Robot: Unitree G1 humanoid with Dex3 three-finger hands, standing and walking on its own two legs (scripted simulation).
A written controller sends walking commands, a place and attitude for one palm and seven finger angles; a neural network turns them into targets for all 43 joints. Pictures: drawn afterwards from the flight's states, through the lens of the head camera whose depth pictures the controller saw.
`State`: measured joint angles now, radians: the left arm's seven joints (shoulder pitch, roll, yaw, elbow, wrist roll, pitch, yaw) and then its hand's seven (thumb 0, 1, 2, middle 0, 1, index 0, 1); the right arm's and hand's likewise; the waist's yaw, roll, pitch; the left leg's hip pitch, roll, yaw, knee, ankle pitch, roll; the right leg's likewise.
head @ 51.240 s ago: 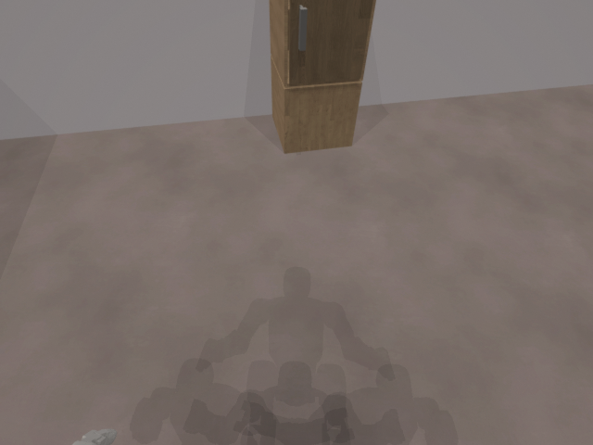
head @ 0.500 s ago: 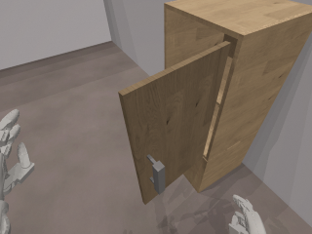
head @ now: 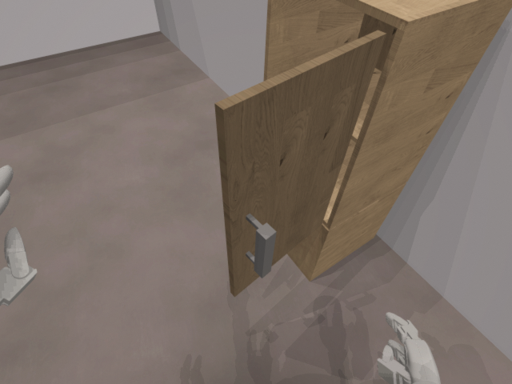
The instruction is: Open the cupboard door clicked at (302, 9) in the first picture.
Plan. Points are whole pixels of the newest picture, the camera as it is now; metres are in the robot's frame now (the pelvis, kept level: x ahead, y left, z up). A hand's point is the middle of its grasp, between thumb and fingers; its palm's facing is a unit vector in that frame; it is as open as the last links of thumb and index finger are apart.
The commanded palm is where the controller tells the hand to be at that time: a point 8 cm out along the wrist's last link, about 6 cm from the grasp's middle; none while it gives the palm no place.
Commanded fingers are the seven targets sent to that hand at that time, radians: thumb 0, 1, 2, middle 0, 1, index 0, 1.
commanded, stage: step back with the hand held close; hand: left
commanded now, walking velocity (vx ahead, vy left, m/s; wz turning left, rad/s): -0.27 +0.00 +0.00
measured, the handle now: (257, 245) +0.39 +0.02 -0.09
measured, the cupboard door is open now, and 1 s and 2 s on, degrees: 98 98 98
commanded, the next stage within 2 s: stop stepping back and stand still in 0.66 s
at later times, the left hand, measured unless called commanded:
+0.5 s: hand out of the picture +0.14 +0.30 +0.18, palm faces +0.47 -0.74 -0.47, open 7.4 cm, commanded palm +0.07 +0.32 +0.18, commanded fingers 0.00 0.90 0.90 -0.20 -0.30 -0.20 -0.30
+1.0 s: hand out of the picture +0.05 +0.26 +0.16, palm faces +0.40 -0.79 -0.45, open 7.4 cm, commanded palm +0.00 +0.29 +0.18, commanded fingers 0.00 0.90 0.90 -0.20 -0.30 -0.20 -0.30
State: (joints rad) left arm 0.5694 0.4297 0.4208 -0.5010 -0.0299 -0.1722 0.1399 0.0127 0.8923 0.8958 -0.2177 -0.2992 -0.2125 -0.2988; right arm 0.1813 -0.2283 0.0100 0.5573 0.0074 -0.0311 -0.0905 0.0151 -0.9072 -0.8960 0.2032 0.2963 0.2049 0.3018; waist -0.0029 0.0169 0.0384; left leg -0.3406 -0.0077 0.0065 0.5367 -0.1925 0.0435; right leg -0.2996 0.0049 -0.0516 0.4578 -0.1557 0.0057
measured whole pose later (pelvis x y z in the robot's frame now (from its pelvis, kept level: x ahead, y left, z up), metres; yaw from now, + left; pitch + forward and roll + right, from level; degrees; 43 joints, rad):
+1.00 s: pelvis -0.15 -0.01 -0.01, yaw -1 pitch -2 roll -2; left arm 0.58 0.46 0.45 -0.46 -0.07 -0.20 0.13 0.01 0.89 0.90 -0.22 -0.30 -0.22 -0.30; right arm 0.30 -0.26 -0.02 0.66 0.00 -0.08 -0.10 0.02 -0.91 -0.90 0.20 0.30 0.20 0.30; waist -0.04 0.01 -0.06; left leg -0.49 0.00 -0.01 0.57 -0.12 0.01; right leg 0.02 0.06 -0.02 0.48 -0.46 -0.03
